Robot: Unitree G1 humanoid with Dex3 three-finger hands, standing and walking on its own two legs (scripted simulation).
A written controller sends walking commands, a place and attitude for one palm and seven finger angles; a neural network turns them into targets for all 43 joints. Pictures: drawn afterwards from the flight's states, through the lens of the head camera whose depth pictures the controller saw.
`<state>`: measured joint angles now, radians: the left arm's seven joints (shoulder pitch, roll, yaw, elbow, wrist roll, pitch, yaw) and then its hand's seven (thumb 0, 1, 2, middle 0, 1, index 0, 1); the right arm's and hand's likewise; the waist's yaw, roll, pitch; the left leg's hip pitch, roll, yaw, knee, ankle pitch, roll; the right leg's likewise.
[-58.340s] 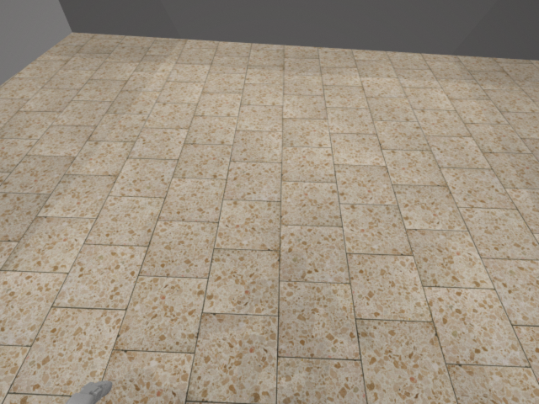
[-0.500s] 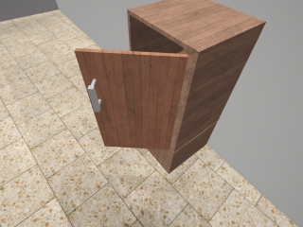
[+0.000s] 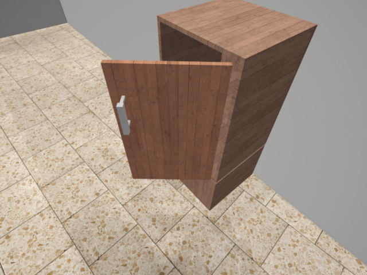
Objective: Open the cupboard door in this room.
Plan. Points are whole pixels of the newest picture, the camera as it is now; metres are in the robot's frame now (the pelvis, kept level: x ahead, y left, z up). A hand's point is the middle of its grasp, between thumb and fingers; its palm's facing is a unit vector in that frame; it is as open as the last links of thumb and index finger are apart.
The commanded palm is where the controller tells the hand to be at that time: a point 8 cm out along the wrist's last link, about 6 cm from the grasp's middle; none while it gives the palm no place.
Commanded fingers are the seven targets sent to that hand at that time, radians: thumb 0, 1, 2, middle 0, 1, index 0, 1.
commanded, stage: look again from close up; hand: left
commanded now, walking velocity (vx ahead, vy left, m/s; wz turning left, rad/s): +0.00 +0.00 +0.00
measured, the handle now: (124, 115) +0.58 +0.22 -0.01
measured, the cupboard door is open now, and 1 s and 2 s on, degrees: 49 49 49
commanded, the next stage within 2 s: shuffle to correct the standing spot in 0.10 s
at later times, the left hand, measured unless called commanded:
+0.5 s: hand out of the picture -0.05 +0.17 -0.18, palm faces +0.06 -0.99 -0.16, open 7.4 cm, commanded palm none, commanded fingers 0.00 0.90 0.90 -0.20 -0.30 -0.20 -0.30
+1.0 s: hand out of the picture +0.14 +0.19 -0.17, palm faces +0.01 -0.97 -0.24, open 7.3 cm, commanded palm none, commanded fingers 0.00 0.90 0.90 -0.20 -0.30 -0.20 -0.30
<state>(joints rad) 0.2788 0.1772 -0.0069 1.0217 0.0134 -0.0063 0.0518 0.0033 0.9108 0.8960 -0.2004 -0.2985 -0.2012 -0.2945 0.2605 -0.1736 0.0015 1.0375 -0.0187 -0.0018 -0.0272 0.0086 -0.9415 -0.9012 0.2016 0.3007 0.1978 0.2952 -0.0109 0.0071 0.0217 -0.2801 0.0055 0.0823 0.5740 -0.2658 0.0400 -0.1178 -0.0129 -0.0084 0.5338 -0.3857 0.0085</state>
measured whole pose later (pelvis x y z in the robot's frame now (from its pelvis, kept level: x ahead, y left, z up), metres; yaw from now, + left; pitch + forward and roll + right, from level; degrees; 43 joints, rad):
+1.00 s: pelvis +0.05 +0.01 -0.01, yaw +0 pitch -1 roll +1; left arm 0.18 0.20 0.02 0.97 0.01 0.01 0.06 0.00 0.91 0.90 -0.20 -0.30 -0.20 -0.29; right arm 0.23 -0.16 -0.03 1.01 -0.01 0.01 -0.02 0.01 -0.92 -0.90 0.20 0.30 0.20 0.30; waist -0.03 -0.03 0.06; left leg -0.24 -0.01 0.09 0.62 -0.36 0.03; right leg -0.33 -0.05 -0.07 0.66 -0.32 -0.01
